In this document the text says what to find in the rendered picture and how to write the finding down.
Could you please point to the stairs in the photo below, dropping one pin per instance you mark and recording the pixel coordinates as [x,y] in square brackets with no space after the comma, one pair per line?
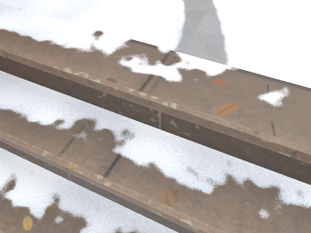
[36,197]

